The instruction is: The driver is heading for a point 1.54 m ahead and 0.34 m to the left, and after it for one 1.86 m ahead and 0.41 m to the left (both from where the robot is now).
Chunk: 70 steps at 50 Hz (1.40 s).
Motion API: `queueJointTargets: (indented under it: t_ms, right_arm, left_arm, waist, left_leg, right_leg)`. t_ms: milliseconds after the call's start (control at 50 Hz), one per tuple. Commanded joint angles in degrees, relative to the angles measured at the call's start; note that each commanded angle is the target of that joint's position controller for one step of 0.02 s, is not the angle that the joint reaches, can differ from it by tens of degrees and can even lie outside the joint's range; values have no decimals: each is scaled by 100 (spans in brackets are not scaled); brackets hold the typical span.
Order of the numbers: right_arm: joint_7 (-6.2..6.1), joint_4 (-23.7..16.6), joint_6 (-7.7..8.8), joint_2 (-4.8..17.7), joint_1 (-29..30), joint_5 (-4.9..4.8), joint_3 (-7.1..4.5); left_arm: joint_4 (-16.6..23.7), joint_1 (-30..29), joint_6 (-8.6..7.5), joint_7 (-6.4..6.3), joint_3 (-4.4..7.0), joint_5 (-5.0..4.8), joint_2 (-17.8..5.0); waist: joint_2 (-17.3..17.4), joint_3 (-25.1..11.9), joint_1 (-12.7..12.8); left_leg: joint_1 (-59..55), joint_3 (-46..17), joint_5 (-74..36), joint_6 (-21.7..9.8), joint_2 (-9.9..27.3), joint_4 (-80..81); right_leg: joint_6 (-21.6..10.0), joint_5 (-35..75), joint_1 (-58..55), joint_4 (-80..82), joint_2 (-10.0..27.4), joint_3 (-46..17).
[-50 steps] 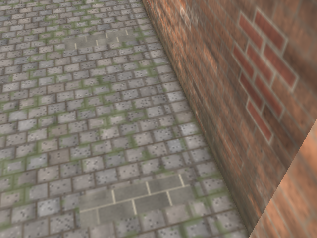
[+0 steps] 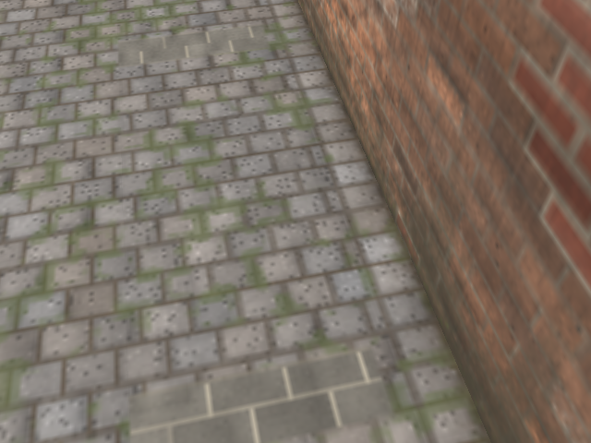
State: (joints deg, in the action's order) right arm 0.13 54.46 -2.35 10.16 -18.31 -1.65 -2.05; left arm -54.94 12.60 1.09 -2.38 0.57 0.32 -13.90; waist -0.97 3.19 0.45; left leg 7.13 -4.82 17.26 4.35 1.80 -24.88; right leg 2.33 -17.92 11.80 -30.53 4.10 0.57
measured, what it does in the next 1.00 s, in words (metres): stands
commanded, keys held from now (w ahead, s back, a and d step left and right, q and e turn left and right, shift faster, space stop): no key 1.00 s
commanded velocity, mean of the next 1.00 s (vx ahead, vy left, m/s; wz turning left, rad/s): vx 0.00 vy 0.00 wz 0.00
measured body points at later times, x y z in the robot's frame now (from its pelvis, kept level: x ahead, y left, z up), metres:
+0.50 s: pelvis -0.01 +0.00 +0.01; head +0.01 -0.01 +0.46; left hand -0.03 +0.24 -0.14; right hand +0.03 -0.24 -0.15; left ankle -0.04 +0.17 -0.74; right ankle -0.02 -0.14 -0.74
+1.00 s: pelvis -0.01 +0.00 +0.01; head +0.02 -0.01 +0.46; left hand -0.03 +0.25 -0.14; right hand +0.00 -0.24 -0.15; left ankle -0.04 +0.17 -0.74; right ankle -0.02 -0.14 -0.74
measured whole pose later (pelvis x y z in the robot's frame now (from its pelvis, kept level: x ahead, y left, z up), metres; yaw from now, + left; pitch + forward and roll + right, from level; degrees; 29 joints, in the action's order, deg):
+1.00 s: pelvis -0.01 +0.00 +0.01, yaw +1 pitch +0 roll +1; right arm -1.1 55.3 -2.3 10.1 -20.0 -1.4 -2.8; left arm -60.2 17.9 1.0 -2.3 2.2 0.6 -11.4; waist 0.3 3.2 1.3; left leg 4.8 -6.3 12.3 4.8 2.6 -17.1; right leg 2.0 -13.2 8.8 -22.5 3.6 2.0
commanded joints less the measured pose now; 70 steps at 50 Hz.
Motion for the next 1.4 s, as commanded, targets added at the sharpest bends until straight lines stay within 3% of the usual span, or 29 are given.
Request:
queueJointTargets:
  t_ms: [20,100,180,340,440,480,500,560,600,760,780,860,920,940,960,1020,1060,1080,1400]
  right_arm:
    - [-33,-173,65,516,-259,-33,-108]
    - [-62,-150,55,538,-348,29,-127]
    - [-107,-139,-3,550,-370,2,-131]
    - [-194,-111,-67,477,-417,6,-122]
    - [-168,-112,-58,442,-401,6,-141]
    - [-166,-135,-34,386,-364,46,-119]
    - [-165,-121,-21,377,-408,51,-118]
    - [-155,-109,15,419,-470,44,-132]
    - [-145,-90,11,406,-497,101,-133]
    - [-141,-62,30,435,-635,69,-142]
    - [-144,-80,48,448,-639,11,-146]
    - [-135,-28,73,563,-723,-42,-183]
    - [-142,-53,51,475,-627,16,-161]
    - [-143,-47,45,404,-649,36,-144]
    - [-135,-25,26,380,-669,61,-140]
    - [-123,11,22,505,-692,-12,-174]
    - [-131,-10,17,463,-588,37,-158]
    - [-133,3,14,394,-608,59,-143]
    - [-137,58,24,412,-580,39,-147]
  left_arm:
    - [-59,557,33,30,82,-6,-376]
    - [-132,521,53,47,126,67,-454]
    - [-215,611,38,32,156,74,-505]
    - [-369,821,-38,36,197,71,-441]
    - [-430,876,-47,27,218,62,-370]
    - [-439,891,-40,-1,225,-14,-384]
    - [-434,867,-45,-8,228,-4,-380]
    - [-447,890,-64,-3,235,10,-343]
    - [-444,993,-85,-35,245,-38,-329]
    - [-435,1082,-69,-45,257,-29,-304]
    - [-458,1016,-58,-22,253,6,-310]
    - [-455,1063,-67,-13,244,21,-307]
    - [-478,1136,-55,-21,249,-39,-332]
    - [-483,1079,-43,-25,249,-33,-345]
    - [-466,1040,-21,-8,274,37,-348]
    - [-455,1021,-21,6,263,73,-300]
    - [-470,1108,-14,-2,281,11,-343]
    - [-473,1055,-8,-8,283,14,-356]
    - [-498,1142,-36,-8,316,11,-325]
  waist:
    - [270,-372,149]
    - [165,-409,110]
    - [209,-209,116]
    - [135,81,67]
    - [99,155,65]
    - [101,278,55]
    - [37,299,38]
    - [41,223,45]
    - [96,128,97]
    - [60,71,116]
    - [5,121,61]
    - [126,48,121]
    - [234,0,139]
    - [132,56,90]
    - [50,3,86]
    - [124,54,112]
    - [243,54,141]
    - [139,96,92]
    - [88,120,89]
  left_leg:
    - [-81,-303,-2236,-114,196,549]
    - [-184,-258,-2099,-98,201,678]
    - [-178,-235,-1922,-83,152,750]
    - [-114,-224,-1324,-21,132,887]
    - [-12,-231,-995,24,156,925]
    - [40,-186,-662,57,69,887]
    - [38,-203,-660,66,93,869]
    - [61,-215,-765,72,122,868]
    - [50,-232,-874,84,124,869]
    - [31,-242,-1107,84,137,949]
    - [43,-234,-1117,77,153,992]
    - [27,-258,-1633,37,195,1032]
    - [-45,-178,-1318,40,96,1022]
    - [-22,-197,-1134,53,95,1046]
    - [-41,-192,-1097,67,111,1006]
    - [32,-243,-1437,36,172,1018]
    - [16,-172,-1202,41,89,1005]
    - [18,-190,-1046,59,91,1005]
    - [25,-222,-1083,50,98,1038]
  right_leg:
    - [-144,1913,-501,400,149,-86]
    - [-157,2088,-545,499,213,2]
    - [-172,1996,-356,636,220,10]
    - [-190,1776,-126,890,216,-30]
    - [-247,1610,-128,1028,232,-92]
    - [-239,1091,-3,1304,248,-250]
    - [-247,964,30,1340,243,-256]
    - [-256,1152,-76,1299,214,-225]
    - [-260,1364,-233,1320,227,-201]
    - [-247,1807,-427,1264,211,-126]
    - [-241,1841,-382,1176,183,-113]
    - [-224,2095,-471,986,170,-43]
    - [-199,1938,-458,1119,196,-94]
    - [-209,1804,-410,1156,201,-100]
    - [-251,1903,-453,1116,225,-53]
    - [-270,2078,-414,941,210,-4]
    - [-248,1939,-409,1072,234,-61]
    - [-259,1835,-356,1104,241,-68]
    - [-241,1813,-379,1149,224,-49]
